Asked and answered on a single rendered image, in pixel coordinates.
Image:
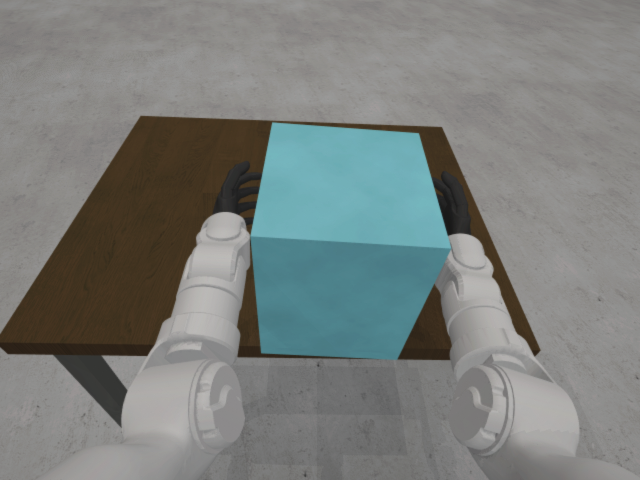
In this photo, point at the carton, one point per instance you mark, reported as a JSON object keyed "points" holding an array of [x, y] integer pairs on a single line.
{"points": [[347, 241]]}

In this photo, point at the table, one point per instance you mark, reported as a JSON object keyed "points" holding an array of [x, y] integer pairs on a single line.
{"points": [[113, 278]]}

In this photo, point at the robot right upper arm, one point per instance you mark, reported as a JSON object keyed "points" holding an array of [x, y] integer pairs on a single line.
{"points": [[519, 427]]}

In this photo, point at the right robot hand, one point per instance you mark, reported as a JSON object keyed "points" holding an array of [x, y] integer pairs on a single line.
{"points": [[453, 205]]}

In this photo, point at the left robot forearm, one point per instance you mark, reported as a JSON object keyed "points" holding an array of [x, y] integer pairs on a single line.
{"points": [[204, 319]]}

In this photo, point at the left robot hand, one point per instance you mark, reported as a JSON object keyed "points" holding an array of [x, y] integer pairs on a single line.
{"points": [[230, 194]]}

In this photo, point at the right robot forearm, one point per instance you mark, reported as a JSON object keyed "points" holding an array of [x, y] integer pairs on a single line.
{"points": [[477, 320]]}

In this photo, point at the robot left upper arm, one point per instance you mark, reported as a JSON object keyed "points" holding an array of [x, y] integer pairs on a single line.
{"points": [[176, 419]]}

